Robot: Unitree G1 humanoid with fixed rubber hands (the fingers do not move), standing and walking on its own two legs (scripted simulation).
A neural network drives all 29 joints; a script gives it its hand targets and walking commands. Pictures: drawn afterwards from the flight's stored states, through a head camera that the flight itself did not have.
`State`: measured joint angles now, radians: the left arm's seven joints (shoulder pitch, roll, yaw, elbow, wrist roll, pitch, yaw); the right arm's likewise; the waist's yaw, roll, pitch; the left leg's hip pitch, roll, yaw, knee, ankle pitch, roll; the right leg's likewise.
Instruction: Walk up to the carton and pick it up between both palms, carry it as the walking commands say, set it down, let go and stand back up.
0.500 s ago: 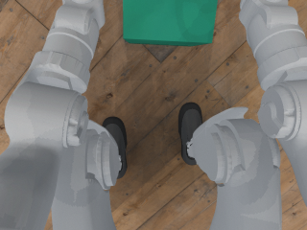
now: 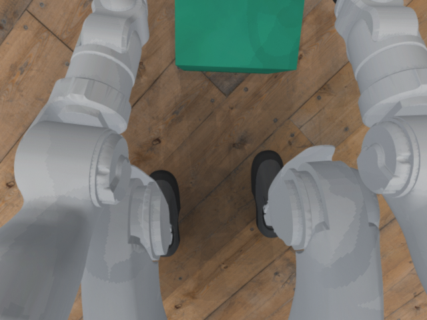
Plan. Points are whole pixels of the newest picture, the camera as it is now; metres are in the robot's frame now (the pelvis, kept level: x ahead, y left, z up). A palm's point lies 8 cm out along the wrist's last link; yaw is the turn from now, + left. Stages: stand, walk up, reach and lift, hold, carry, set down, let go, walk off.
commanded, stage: reach and lift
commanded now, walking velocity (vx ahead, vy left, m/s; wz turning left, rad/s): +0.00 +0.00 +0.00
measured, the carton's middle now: out of the picture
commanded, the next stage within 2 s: none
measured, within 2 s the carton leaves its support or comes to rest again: leaves its support in 0.52 s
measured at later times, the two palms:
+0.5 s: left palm out of the picture +0.55 +0.07 -0.18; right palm out of the picture +0.53 -0.20 -0.16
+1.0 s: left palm out of the picture +0.55 +0.06 -0.14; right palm out of the picture +0.54 -0.19 -0.10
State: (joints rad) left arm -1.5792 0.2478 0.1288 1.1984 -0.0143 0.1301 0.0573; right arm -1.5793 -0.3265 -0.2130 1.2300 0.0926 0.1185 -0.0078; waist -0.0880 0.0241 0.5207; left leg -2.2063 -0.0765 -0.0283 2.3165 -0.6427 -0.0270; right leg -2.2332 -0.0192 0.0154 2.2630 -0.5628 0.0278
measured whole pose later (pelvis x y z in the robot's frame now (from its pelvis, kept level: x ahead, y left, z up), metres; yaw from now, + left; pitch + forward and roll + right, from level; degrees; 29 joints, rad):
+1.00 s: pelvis -0.02 +0.00 +0.04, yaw +0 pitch +30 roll +0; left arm -1.53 0.26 0.06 0.99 -0.12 0.30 0.23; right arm -1.55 -0.15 -0.43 0.85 -0.08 0.27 -0.09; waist -0.12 0.00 0.53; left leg -2.11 -0.12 -0.03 2.18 -0.60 -0.06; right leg -2.15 0.07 0.08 2.13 -0.51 0.08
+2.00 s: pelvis -0.04 +0.00 +0.11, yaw -1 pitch +23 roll +3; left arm -1.35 0.13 0.21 0.73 0.04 0.46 0.22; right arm -1.37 0.01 -0.43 0.57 -0.11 0.35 -0.31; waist -0.10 -0.02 0.52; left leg -1.78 -0.15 -0.04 1.93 -0.55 -0.08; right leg -1.85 0.12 0.13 1.91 -0.46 0.09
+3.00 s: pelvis -0.05 +0.00 +0.21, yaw -2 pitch +13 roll +2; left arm -1.20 0.09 0.19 0.71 0.03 0.48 0.23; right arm -1.21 0.06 -0.41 0.55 -0.12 0.37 -0.33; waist -0.08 -0.02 0.52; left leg -1.35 -0.14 -0.08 1.59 -0.47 -0.07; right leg -1.40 0.12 0.15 1.57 -0.39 0.08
